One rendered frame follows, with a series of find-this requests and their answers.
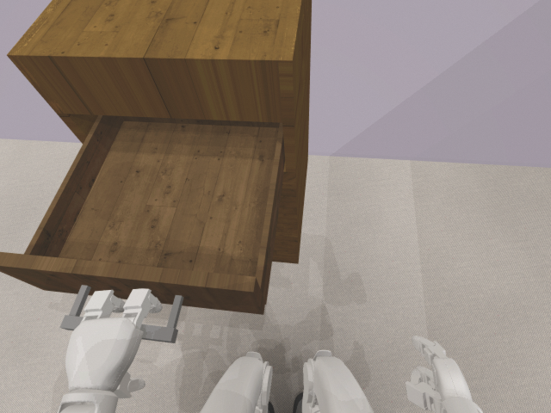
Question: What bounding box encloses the robot left thigh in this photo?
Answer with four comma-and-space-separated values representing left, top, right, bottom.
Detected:
200, 356, 273, 413

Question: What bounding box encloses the cabinet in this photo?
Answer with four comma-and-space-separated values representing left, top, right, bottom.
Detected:
7, 0, 312, 264

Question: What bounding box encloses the robot left hand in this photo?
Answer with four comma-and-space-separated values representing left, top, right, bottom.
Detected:
65, 288, 163, 398

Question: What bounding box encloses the robot right shin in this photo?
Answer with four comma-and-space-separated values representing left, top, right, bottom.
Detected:
302, 350, 332, 413

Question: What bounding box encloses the robot right hand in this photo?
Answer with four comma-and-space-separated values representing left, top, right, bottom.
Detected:
406, 336, 473, 413

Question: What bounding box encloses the drawer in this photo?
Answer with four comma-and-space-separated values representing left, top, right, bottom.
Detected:
0, 115, 285, 315

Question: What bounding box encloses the handle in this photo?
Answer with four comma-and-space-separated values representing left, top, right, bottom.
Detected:
60, 285, 183, 343

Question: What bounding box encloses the robot left forearm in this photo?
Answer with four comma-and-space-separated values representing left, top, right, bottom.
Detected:
58, 389, 118, 413

